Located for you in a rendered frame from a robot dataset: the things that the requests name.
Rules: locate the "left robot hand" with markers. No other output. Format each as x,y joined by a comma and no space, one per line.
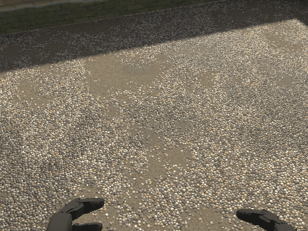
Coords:
62,221

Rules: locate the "right robot hand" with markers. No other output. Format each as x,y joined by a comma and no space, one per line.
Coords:
265,219

